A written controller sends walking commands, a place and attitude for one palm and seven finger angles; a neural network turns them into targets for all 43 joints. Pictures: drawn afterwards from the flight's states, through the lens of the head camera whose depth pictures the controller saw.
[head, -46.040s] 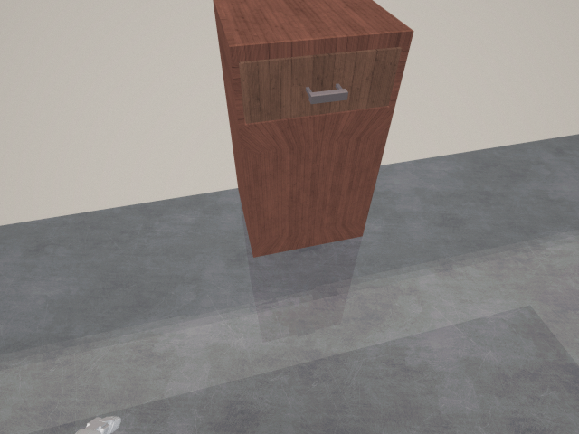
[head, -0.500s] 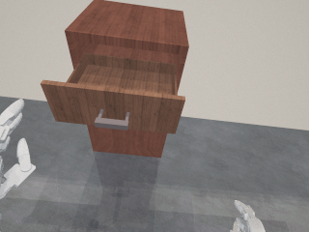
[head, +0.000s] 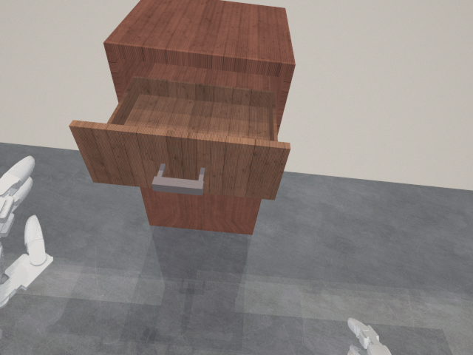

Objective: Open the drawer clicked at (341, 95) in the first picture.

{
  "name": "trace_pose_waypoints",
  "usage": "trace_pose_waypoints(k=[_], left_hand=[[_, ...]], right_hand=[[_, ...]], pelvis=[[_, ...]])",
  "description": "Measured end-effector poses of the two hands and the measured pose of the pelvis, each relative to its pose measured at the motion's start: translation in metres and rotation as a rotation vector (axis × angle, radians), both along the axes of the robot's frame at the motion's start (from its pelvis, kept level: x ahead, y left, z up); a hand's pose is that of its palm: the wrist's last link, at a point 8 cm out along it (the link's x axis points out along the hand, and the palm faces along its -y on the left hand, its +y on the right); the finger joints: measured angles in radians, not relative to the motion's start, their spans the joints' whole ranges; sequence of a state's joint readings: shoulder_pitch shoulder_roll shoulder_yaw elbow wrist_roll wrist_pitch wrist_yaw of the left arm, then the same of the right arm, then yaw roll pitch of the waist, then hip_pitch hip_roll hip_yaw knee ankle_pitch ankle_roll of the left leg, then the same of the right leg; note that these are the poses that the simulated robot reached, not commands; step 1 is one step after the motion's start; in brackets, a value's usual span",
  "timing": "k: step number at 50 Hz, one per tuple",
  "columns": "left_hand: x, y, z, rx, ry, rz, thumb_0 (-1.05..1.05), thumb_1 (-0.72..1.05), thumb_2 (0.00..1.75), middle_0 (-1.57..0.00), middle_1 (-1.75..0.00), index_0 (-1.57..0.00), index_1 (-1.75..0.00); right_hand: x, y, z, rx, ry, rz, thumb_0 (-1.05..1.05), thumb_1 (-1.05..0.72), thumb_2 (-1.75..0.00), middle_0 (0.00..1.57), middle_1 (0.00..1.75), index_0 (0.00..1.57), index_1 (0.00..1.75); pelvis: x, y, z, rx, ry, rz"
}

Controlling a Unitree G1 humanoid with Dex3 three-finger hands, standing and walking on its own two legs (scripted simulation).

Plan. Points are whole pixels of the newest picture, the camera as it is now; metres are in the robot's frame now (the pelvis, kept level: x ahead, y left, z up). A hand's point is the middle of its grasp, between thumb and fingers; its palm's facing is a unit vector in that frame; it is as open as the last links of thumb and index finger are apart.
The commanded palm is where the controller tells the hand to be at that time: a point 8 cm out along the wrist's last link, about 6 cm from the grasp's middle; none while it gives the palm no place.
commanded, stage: stop stepping back and stand still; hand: left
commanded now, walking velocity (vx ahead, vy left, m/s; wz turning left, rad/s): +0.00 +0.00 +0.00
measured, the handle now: (180, 178) +0.48 +0.14 -0.01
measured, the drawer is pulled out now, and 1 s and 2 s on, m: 0.29 0.29 0.29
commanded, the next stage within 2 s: let the arm hang, fingers relaxed in 0.50 s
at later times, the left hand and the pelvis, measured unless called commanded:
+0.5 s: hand (31, 252) +0.20 +0.26 +0.15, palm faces +0.32 -0.85 -0.42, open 7.4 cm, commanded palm +0.14 +0.30 +0.18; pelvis +0.01 +0.02 +0.00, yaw +0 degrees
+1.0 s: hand out of the picture +0.02 +0.19 -0.18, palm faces -0.08 -0.98 -0.16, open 7.3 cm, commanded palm none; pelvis -0.02 +0.01 +0.00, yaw +0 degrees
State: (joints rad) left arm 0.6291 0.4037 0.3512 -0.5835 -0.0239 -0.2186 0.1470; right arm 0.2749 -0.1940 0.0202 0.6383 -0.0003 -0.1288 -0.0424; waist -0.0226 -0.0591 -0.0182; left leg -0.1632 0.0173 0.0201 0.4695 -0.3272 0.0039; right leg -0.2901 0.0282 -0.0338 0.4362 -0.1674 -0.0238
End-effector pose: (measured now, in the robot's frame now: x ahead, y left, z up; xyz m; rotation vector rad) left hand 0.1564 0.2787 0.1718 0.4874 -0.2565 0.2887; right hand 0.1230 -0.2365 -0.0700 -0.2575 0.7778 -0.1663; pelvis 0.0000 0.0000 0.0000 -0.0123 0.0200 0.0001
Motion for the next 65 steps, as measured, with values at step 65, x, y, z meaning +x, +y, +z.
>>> trace_pose_waypoints(k=[65], left_hand=[[-0.15,0.015,-0.291,-0.344,1.491,0.327,0.01,0.91,0.9,-0.2,-0.3,-0.2,-0.3]], right_hand=[[-0.134,-0.017,-0.063,0.049,0.563,-0.1,0.01,-0.9,-0.9,0.2,0.3,0.2,0.3]], pelvis=[[-0.032,0.004,0.006,0.016,-0.065,0.009]])
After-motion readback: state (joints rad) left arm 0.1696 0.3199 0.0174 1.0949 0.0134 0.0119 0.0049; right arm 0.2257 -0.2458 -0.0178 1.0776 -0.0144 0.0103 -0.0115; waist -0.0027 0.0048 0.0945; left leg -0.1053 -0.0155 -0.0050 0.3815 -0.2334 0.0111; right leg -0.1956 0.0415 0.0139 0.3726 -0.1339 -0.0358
